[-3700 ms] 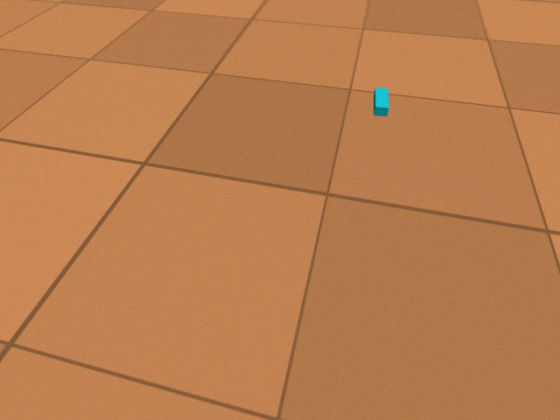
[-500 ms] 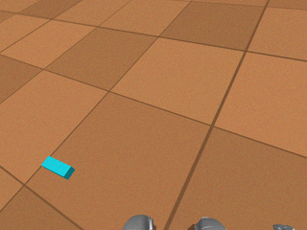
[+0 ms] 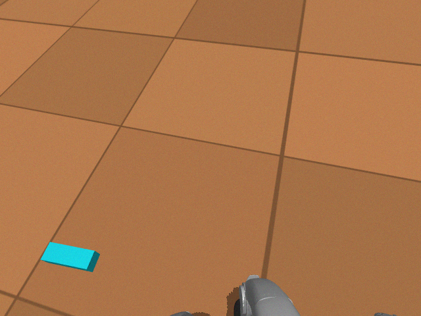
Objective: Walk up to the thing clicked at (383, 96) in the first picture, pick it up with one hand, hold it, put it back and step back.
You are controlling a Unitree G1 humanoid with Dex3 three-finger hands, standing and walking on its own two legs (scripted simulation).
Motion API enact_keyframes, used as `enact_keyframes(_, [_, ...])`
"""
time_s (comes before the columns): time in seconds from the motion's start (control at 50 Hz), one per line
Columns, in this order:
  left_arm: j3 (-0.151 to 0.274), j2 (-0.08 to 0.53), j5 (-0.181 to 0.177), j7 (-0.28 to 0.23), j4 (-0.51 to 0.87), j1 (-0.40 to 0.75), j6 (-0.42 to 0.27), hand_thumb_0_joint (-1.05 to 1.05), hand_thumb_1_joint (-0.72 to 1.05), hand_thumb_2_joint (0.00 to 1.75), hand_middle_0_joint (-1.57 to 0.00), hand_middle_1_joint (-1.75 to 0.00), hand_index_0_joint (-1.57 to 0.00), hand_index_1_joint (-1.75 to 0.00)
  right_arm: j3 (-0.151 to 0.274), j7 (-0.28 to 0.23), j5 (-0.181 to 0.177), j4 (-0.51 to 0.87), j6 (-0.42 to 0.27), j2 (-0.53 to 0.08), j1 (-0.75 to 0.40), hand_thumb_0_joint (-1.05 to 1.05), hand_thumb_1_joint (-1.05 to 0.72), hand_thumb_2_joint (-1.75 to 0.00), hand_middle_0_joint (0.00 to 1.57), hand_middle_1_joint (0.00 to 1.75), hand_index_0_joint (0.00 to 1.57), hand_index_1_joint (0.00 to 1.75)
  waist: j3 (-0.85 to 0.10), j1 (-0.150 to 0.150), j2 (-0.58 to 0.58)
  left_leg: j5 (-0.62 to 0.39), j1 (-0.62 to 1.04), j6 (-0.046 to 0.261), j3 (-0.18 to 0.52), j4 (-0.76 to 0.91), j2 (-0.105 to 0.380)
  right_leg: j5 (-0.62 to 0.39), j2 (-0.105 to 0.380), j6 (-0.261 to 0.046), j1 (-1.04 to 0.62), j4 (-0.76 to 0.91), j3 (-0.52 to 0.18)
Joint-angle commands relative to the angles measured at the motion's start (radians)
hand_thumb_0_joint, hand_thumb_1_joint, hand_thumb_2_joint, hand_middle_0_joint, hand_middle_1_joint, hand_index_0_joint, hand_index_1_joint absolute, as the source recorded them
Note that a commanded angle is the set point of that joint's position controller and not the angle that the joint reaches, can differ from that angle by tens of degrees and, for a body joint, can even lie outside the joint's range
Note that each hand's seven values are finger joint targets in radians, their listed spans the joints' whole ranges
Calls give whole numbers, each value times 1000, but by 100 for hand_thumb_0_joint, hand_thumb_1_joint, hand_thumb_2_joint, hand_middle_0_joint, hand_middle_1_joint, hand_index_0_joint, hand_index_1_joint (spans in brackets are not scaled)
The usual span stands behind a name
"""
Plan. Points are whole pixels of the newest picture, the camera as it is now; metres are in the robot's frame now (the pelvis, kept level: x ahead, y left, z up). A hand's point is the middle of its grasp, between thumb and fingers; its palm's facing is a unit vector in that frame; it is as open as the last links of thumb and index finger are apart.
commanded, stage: walk up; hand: left
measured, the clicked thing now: (71, 256) +0.48 +0.64 -0.71
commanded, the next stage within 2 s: none
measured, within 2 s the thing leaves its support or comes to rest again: neither
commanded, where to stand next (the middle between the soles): +0.05 +0.52 m, yaw -17 degrees
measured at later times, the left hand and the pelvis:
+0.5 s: hand out of the picture +0.08 +0.59 -0.14, palm faces -0.08 -0.77 -0.64, open 7.4 cm; pelvis -0.02 +0.25 -0.03, yaw -5 degrees
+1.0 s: hand out of the picture +0.08 +0.79 -0.13, palm faces -0.14 -0.76 -0.64, open 7.3 cm; pelvis -0.04 +0.48 -0.04, yaw -9 degrees
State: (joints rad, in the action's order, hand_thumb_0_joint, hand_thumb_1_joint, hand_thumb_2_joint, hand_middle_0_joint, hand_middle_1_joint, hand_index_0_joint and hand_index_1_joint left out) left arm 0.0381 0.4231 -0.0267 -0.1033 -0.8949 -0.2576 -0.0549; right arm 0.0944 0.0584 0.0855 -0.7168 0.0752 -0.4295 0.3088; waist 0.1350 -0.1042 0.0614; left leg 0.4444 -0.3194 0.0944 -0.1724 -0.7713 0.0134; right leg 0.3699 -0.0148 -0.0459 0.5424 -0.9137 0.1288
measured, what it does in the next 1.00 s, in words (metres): steps to the left: right foot, then left foot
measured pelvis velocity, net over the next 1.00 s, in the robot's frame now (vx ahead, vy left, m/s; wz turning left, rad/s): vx -0.04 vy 0.48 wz -0.16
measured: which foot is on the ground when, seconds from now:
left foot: down 0.00-0.04, up 0.06-0.36, down 0.38-0.68, up 0.70-0.98, down 1.00-1.00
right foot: up 0.00-0.02, down 0.04-0.40, up 0.42-0.66, down 0.68-1.00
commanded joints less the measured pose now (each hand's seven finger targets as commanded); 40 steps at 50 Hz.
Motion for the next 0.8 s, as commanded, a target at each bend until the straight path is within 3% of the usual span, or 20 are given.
enact_keyframes(0.0, [125,308,28,-43,12,-368,-18,0,90,90,-20,-30,-20,-30,55,-5,-23,175,-22,-156,-116,0,-90,-90,20,30,20,30,-230,213,-68,-511,-221,-86,130,-183,87,-269,101,-56,-573,399,-185])
enact_keyframes(0.02, [137,350,42,-52,57,-346,-17,0,90,90,-20,-30,-20,-30,40,-6,-29,169,-20,-108,-22,0,-90,-90,20,30,20,30,-287,180,-241,154,-458,-140,185,-386,25,-269,384,-162,-732,435,-581])
enact_keyframes(0.04, [130,355,40,-53,106,-259,-14,0,90,90,-20,-30,-20,-30,66,-20,-19,150,3,-195,17,0,-90,-90,20,30,20,30,-297,145,-60,186,-428,-164,297,-577,43,-109,525,-285,-566,494,-756])
enact_keyframes(0.06, [128,353,29,-61,135,-177,-16,0,90,90,-20,-30,-20,-30,85,-29,-12,150,15,-238,-24,0,-90,-90,20,30,20,30,-236,134,-31,146,-423,-154,326,-693,63,-8,562,-336,-412,556,-804])
enact_keyframes(0.12, [114,317,39,-46,155,-67,-30,0,90,90,-20,-30,-20,-30,91,-9,-12,112,15,-247,-15,0,-90,-90,20,30,20,30,-100,76,-62,-12,-365,-104,327,-633,91,115,358,-198,-170,518,-507])
enact_keyframes(0.16, [124,328,57,-32,159,-59,-32,0,90,90,-20,-30,-20,-30,91,16,-8,96,20,-235,-1,0,-90,-90,20,30,20,30,-101,71,-138,-28,-315,-98,293,-582,85,134,293,-172,-106,473,-397])
enact_keyframes(0.28, [157,420,86,-18,156,-56,-31,0,90,90,-20,-30,-20,-30,98,41,-14,115,24,-226,-58,0,-90,-90,20,30,20,30,-107,101,-263,73,-174,-77,174,-271,89,223,265,-163,34,417,-367])
enact_keyframes(0.34, [134,369,82,-21,156,17,-15,0,90,90,-20,-30,-20,-30,120,34,-9,42,10,-241,155,0,-90,-90,20,30,20,30,-189,-15,-118,39,122,-57,118,-18,24,204,184,-80,189,174,-239])
enact_keyframes(0.36, [108,279,74,-27,145,10,-7,0,90,90,-20,-30,-20,-30,133,27,10,29,2,-289,231,0,-90,-90,20,30,20,30,-152,-71,132,205,135,-27,299,200,82,237,18,-31,311,-150,-138])
enact_keyframes(0.38, [91,236,52,-47,172,77,-8,0,90,90,-20,-30,-20,-30,140,11,-7,77,-5,-412,107,0,-90,-90,20,30,20,30,-66,-59,387,214,-58,84,723,445,294,305,-116,2,400,-366,-119])
enact_keyframes(0.4, [82,258,56,-59,156,97,-17,0,90,90,-20,-30,-20,-30,134,-3,-14,99,-14,-418,-43,0,-90,-90,20,30,20,30,12,-6,285,243,-200,155,845,520,367,249,-30,-21,336,-435,-200])
enact_keyframes(0.44, [97,283,27,-44,63,-22,-16,0,90,90,-20,-30,-20,-30,108,-16,0,126,-21,-307,-96,0,-90,-90,20,30,20,30,-1,35,79,136,-129,99,604,355,262,142,-11,-1,319,-434,-212])
enact_keyframes(0.5, [95,273,14,-21,16,-117,-17,0,90,90,-20,-30,-20,-30,92,-17,-7,127,-29,-254,-103,0,-90,-90,20,30,20,30,-87,53,187,-263,16,85,424,238,193,115,15,13,174,-287,-104])
enact_keyframes(0.58, [78,212,3,-24,53,-160,-19,0,90,90,-20,-30,-20,-30,72,-18,2,145,-11,-216,-59,0,-90,-90,20,30,20,30,-134,74,176,-634,44,105,365,151,219,59,41,3,-51,58,-70])
enact_keyframes(0.62, [97,240,15,-36,27,-308,-25,0,90,90,-20,-30,-20,-30,58,-10,-12,181,1,-184,-113,0,-90,-90,20,30,20,30,-187,171,31,-582,-84,5,252,-41,133,-194,57,-16,-367,386,-105])
enact_keyframes(0.64, [124,316,35,-44,51,-317,-27,0,90,90,-20,-30,-20,-30,45,-8,-24,184,-1,-137,-59,0,-90,-90,20,30,20,30,-210,183,-106,-362,-272,-79,230,-211,62,-237,171,-60,-548,408,-344])
enact_keyframes(0.66, [131,351,48,-50,105,-275,-23,0,90,90,-20,-30,-20,-30,42,-8,-20,179,3,-124,22,0,-90,-90,20,30,20,30,-267,137,-190,185,-461,-140,248,-415,25,-266,456,-183,-665,415,-704])
enact_keyframes(0.68, [134,377,45,-58,130,-203,-19,0,90,90,-20,-30,-20,-30,75,-31,-4,181,21,-212,-18,0,-90,-90,20,30,20,30,-249,136,-78,207,-454,-126,344,-586,43,-260,588,-321,-476,477,-842])
enact_keyframes(0.7, [131,366,32,-60,149,-145,-23,0,90,90,-20,-30,-20,-30,86,-36,-5,174,25,-242,-45,0,-90,-90,20,30,20,30,-182,127,-4,154,-422,-120,385,-661,63,-165,559,-331,-333,503,-781])
enact_keyframes(0.78, [125,328,49,-39,155,-59,-28,0,90,90,-20,-30,-20,-30,98,-1,-12,122,26,-233,6,0,-90,-90,20,30,20,30,-103,78,-128,-28,-316,-105,336,-670,45,-21,314,-188,-116,420,-415])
